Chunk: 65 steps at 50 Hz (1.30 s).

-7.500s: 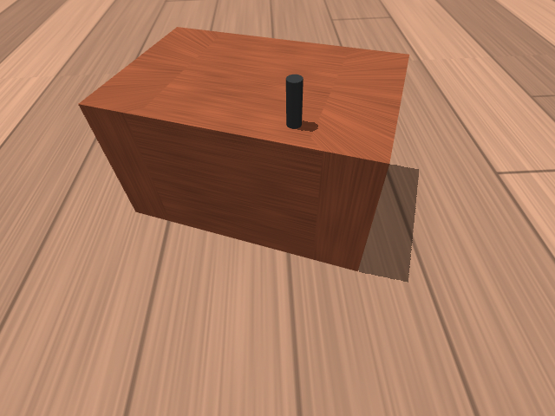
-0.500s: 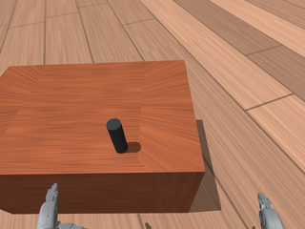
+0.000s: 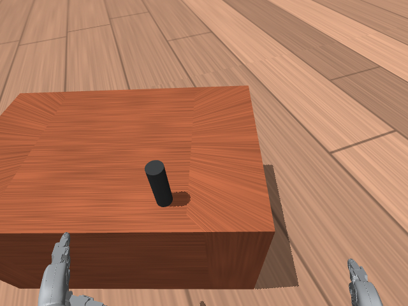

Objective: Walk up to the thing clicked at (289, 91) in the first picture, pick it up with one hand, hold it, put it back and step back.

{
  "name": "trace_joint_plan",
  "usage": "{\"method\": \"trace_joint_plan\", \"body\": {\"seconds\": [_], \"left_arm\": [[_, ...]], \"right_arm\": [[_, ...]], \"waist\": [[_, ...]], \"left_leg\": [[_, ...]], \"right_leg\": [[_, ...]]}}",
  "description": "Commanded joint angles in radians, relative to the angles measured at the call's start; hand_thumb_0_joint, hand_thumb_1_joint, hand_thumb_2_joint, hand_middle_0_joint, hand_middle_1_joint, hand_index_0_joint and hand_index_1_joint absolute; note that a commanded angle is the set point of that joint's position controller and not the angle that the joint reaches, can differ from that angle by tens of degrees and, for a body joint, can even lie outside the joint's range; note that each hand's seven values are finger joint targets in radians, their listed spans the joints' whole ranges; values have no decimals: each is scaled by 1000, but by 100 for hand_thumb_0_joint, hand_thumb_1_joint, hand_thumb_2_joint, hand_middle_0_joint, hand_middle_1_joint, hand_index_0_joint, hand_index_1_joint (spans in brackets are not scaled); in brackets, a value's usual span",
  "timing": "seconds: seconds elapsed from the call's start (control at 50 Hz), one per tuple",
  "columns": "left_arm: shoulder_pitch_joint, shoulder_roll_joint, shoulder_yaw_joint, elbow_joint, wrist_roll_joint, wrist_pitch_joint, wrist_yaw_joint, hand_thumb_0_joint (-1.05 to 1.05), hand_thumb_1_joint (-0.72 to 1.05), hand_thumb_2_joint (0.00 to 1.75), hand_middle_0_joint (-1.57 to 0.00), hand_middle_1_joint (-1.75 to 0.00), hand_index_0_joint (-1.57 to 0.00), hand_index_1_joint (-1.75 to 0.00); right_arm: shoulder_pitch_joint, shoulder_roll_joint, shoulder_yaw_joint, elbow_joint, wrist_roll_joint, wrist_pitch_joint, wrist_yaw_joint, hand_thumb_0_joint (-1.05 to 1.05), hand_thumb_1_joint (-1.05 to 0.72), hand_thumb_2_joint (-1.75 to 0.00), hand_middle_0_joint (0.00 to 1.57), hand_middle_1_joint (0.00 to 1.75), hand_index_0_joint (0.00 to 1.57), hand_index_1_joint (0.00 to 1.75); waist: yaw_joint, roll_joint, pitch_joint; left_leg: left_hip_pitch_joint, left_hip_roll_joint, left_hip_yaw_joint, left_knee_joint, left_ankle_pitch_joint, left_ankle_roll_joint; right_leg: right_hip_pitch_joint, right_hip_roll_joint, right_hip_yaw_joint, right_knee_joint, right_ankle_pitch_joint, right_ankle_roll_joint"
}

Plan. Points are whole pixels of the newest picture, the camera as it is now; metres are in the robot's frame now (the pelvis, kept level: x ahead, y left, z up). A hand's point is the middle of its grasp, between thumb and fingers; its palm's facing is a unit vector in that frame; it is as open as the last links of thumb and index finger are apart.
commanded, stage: rise first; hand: left
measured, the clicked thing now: (159, 185) +0.44 +0.18 -0.10
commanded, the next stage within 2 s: go down in 0.04 s
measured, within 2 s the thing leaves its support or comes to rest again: neither
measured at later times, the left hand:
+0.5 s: hand (76, 243) +0.24 +0.30 -0.01, palm faces +0.32 -0.92 -0.23, open 17.4 cm
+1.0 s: hand (74, 223) +0.28 +0.32 -0.01, palm faces +0.21 -0.97 -0.11, open 17.1 cm
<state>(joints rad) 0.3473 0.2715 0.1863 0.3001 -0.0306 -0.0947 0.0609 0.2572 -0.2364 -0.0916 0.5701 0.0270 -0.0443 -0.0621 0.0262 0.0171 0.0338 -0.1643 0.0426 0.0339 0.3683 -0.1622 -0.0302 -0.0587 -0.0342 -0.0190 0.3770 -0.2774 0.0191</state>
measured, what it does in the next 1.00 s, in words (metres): stands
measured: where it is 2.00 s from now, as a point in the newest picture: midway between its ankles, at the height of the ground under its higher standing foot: outside the picture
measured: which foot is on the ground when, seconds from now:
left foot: down 0.00-1.00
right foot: down 0.00-1.00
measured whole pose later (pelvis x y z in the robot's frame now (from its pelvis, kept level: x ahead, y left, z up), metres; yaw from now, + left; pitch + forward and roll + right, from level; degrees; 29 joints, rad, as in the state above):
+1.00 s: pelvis -0.01 +0.02 -0.02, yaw +0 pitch +6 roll -1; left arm -0.10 0.41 0.43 0.69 -0.17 -0.32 -0.31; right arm 0.22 -0.22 -0.08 0.60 0.02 -0.08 -0.05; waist -0.01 -0.02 -0.05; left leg -0.49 0.05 0.03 0.68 -0.29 0.00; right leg -0.35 -0.04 -0.01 0.62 -0.37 0.05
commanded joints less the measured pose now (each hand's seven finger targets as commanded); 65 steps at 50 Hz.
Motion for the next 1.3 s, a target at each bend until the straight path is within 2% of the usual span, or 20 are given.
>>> {"method": "trace_joint_plan", "body": {"seconds": [0.0,0.08,0.14,0.16,0.2,0.3,0.34,0.4,0.54,0.6,0.78,0.84,0.86,0.92,0.98,1.0,1.02,1.08,1.22,1.28], "left_arm": [[-72,195,99,-176,-9,-63,13,0,-58,6,-5,-4,-4,-5],[-77,174,74,-208,-10,-73,7,0,-57,6,-4,-4,-4,-5],[-67,198,102,-186,-9,-77,11,0,-61,0,-7,-6,-8,-5],[-136,96,72,-261,-19,-101,-9,0,-61,4,-6,-8,-7,-8],[-145,196,171,-221,-20,-107,-11,0,-61,3,-7,-9,-8,-9],[-322,247,198,-122,-21,-164,-55,0,-54,4,-5,-8,-6,-7],[-423,299,235,-71,-43,-194,-81,0,-55,5,-4,-8,-6,-7],[-477,331,270,4,-83,-226,-148,0,-52,5,-4,-7,-6,-5],[-558,405,297,216,-150,-256,-303,0,-50,4,-4,-5,-6,-3],[-547,398,301,232,-168,-265,-345,0,-47,5,-4,-4,-5,-3],[-592,415,321,197,-172,-279,-346,0,-44,6,-4,-4,-4,-3],[-657,398,299,141,-164,-296,-347,0,-44,6,-4,-3,-5,-3],[-638,393,290,143,-158,-298,-350,0,-44,6,-5,-3,-5,-3],[-693,436,317,191,-162,-299,-356,0,-45,7,-5,-4,-5,-4],[-758,493,362,239,-175,-311,-374,0,-46,7,-4,-5,-5,-4],[-781,472,343,223,-184,-319,-392,0,-43,8,-4,-5,-5,-4],[-809,495,353,246,-185,-322,-407,0,-44,8,-4,-6,-5,-5],[-848,534,367,301,-201,-322,-453,0,-40,8,-4,-5,-5,-4],[-886,575,393,412,-236,-318,-531,0,-44,8,-3,-5,-4,-4],[-908,635,439,443,-248,-321,-553,0,-49,8,-4,-5,-5,-4]], "right_arm": [[-65,-132,-53,-136,-6,-48,-11,0,53,-5,5,5,5,5],[-87,-134,-44,-160,-4,-59,-8,0,53,-5,5,5,5,5],[-102,-154,-62,-134,-6,-64,-10,0,52,-5,5,5,5,5],[-143,-122,-43,-140,-21,-65,7,0,49,-6,5,5,5,5],[-125,-185,-96,-125,-24,-69,4,0,50,-5,5,5,5,5],[-114,-143,-76,-79,-25,-68,5,0,52,-5,5,5,5,5],[-134,-168,-97,-58,-24,-69,3,0,52,-5,5,5,5,5],[-135,-145,-68,-46,-17,-77,3,0,53,-5,5,5,5,5],[-177,-167,-60,-44,-3,-79,-1,0,51,-5,5,5,5,5],[-139,-113,0,-87,-3,-79,2,0,49,-6,5,5,5,5],[-90,-195,-78,-150,-12,-80,0,0,49,-6,5,5,5,5],[-99,-179,-73,-156,-13,-87,-2,0,48,-6,5,5,5,5],[-60,-131,-37,-111,-12,-84,1,0,48,-6,5,5,5,5],[-66,-164,-67,-84,-14,-82,-3,0,48,-6,5,5,5,5],[-74,-179,-65,-143,-14,-94,-4,0,48,-7,5,5,5,5],[-57,-138,-33,-98,-14,-93,-1,0,48,-7,5,5,5,5],[-46,-158,-46,-118,-14,-98,-2,0,48,-6,5,5,5,5],[-70,-176,-52,-99,-15,-106,-3,0,48,-7,5,5,5,5],[-64,-137,25,-170,-16,-125,2,0,50,-6,5,5,5,5],[-82,-185,-7,-213,-20,-139,-4,0,51,-6,5,5,5,5]], "waist": [[0,-14,-57],[-7,0,-58],[0,1,-47],[-12,-17,-60],[-8,-19,-100],[-46,-33,-116],[-57,-27,-132],[-56,-6,-201],[-37,57,-227],[-23,47,-291],[-34,58,-311],[-43,71,-333],[-37,93,-327],[-50,71,-287],[-72,51,-289],[-63,70,-289],[-85,83,-323],[-76,111,-325],[-65,84,-387],[-79,70,-416]], "left_leg": [[96,-34,47,-31,138,36],[106,-32,46,-36,120,35],[100,-29,41,-45,95,31],[42,-36,31,6,73,33],[53,-32,26,16,74,32],[21,-36,18,62,41,39],[-2,-38,15,83,24,41],[1,-36,7,117,46,43],[-53,-33,-2,149,85,36],[-40,-28,-4,173,161,37],[-43,-7,-12,207,206,24],[-21,1,-22,216,195,22],[-22,-3,-21,227,211,24],[-80,-3,-22,231,139,25],[-117,-5,-20,242,56,30],[-123,-8,-20,247,45,30],[-102,-3,-24,256,57,30],[-125,-5,-26,276,35,28],[-173,-2,-35,330,61,37],[-198,2,-41,357,57,39]], "right_leg": [[-93,18,-33,-75,208,-12],[-104,23,-33,-76,186,-14],[-113,25,-37,-79,156,-18],[-140,30,-29,-55,129,-17],[-135,33,-28,-44,126,-17],[-195,19,-15,-9,120,-9],[-227,12,-8,7,116,-6],[-222,8,-3,40,144,-6],[-262,19,-13,97,164,-23],[-244,24,-17,121,228,-21],[-292,40,-22,162,222,-24],[-322,44,-24,176,199,-26],[-337,40,-23,181,213,-24],[-356,41,-22,184,167,-25],[-366,39,-17,194,120,-23],[-385,38,-16,201,113,-25],[-401,40,-17,211,121,-25],[-439,40,-16,228,96,-27],[-470,45,-18,272,107,-27],[-500,47,-18,296,96,-22]]}}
